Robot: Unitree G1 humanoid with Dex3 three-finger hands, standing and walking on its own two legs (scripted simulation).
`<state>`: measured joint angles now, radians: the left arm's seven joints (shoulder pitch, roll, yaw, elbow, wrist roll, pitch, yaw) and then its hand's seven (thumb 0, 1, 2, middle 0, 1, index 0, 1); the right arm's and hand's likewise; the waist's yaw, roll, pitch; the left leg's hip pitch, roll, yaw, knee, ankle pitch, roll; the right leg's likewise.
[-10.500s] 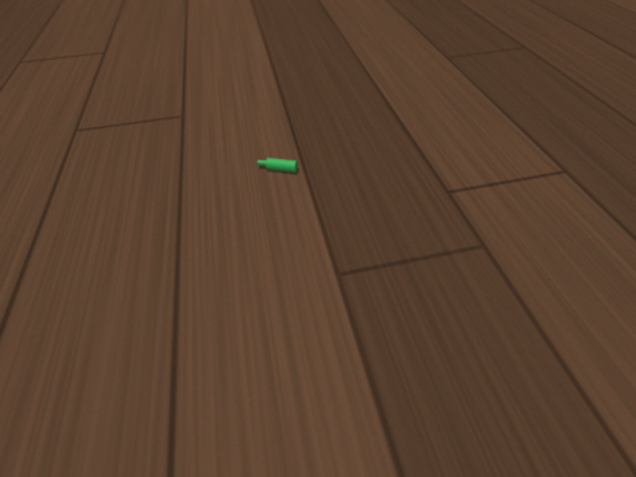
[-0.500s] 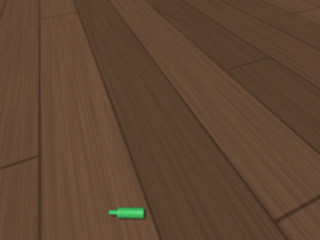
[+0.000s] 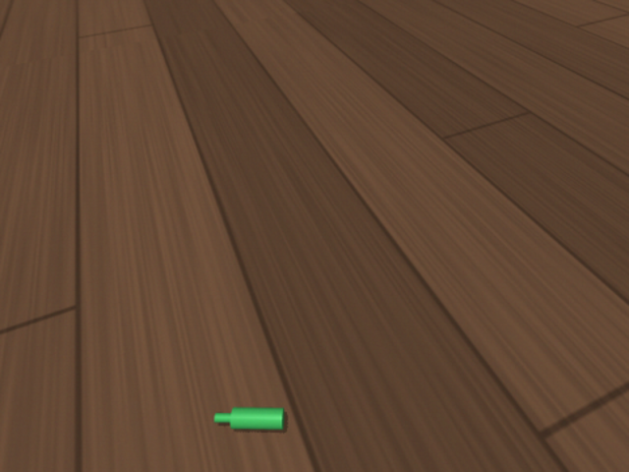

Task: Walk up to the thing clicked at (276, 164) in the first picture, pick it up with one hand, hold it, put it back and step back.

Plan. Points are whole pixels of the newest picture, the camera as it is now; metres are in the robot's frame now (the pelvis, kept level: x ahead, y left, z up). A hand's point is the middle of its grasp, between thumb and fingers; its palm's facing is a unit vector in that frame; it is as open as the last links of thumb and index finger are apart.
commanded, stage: stand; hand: left
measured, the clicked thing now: (249, 418) +0.39 +0.24 -0.75
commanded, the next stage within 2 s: walk up in 0.12 s
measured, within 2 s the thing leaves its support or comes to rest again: neither
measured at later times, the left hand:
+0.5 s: hand out of the picture +0.06 +0.23 -0.16, palm faces -0.02 -0.94 -0.35, open 7.4 cm
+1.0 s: hand out of the picture +0.07 +0.20 -0.15, palm faces +0.02 -0.94 -0.34, open 7.4 cm
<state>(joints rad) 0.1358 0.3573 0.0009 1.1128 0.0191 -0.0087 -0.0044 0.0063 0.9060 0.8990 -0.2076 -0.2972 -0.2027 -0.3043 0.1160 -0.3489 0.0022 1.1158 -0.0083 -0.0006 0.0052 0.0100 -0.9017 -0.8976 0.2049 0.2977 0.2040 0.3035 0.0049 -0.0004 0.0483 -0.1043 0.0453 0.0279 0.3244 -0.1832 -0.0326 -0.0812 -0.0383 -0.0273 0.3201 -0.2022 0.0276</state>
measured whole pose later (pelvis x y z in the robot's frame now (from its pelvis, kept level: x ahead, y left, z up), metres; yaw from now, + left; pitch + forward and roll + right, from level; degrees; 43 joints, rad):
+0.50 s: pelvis -0.02 -0.03 -0.01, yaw +0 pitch -2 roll +0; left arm 0.14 0.37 0.06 0.97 0.05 0.05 -0.04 0.01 0.91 0.90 -0.21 -0.30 -0.20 -0.30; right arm 0.16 -0.41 -0.05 1.00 0.00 0.01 -0.03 0.01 -0.90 -0.90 0.20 0.30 0.20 0.30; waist 0.01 0.00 0.10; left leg -0.26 0.03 0.00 0.68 -0.44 0.01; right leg -0.21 0.00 -0.05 0.54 -0.29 -0.03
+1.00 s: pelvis -0.01 -0.05 +0.00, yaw +0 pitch -3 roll +0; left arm 0.11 0.34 0.04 1.08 0.02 0.01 -0.02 0.01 0.91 0.90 -0.21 -0.30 -0.20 -0.30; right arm 0.14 -0.35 0.00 1.05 -0.01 -0.02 -0.01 0.01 -0.90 -0.90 0.21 0.30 0.21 0.30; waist 0.01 0.01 0.05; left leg -0.08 0.04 0.02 0.35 -0.22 -0.03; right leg -0.11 0.03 -0.05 0.35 -0.20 -0.04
